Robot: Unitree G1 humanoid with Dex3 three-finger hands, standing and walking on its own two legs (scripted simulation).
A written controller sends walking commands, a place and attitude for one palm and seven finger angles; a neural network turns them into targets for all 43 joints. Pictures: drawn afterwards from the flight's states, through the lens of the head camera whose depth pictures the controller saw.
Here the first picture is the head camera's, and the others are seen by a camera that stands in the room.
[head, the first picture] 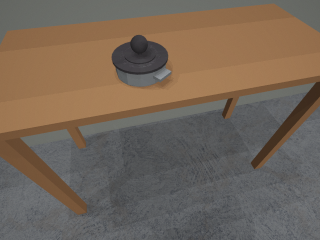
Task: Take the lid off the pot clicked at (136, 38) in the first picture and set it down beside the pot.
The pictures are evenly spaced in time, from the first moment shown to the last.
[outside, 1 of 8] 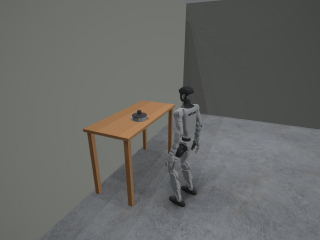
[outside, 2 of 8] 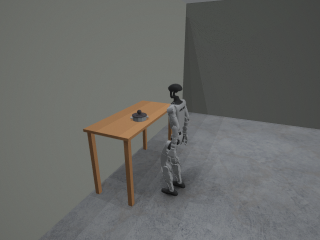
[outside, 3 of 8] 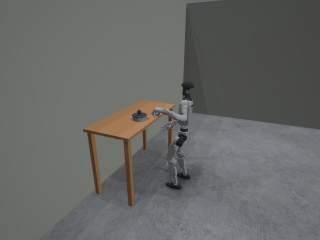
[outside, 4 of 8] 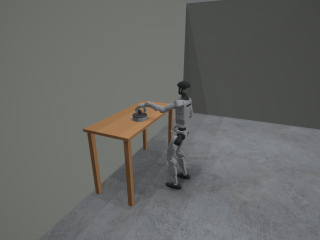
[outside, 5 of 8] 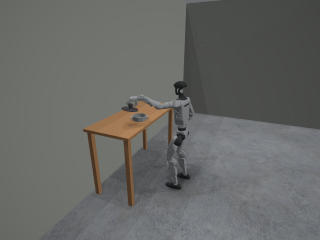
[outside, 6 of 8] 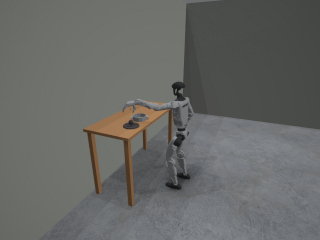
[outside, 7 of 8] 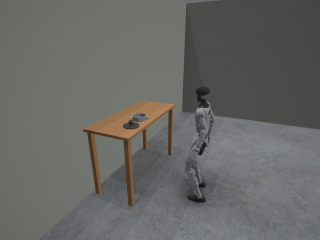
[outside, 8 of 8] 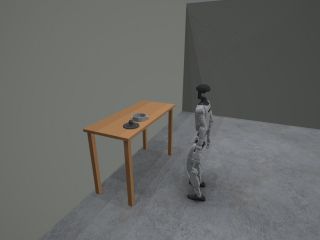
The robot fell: no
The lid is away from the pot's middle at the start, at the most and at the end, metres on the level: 0.00 0.24 0.23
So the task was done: yes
